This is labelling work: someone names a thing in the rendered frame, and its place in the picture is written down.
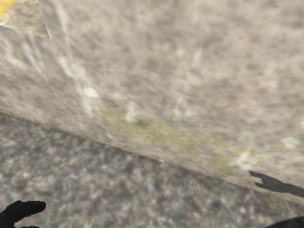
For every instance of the robot left hand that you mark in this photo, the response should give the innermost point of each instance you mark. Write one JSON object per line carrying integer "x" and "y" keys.
{"x": 19, "y": 210}

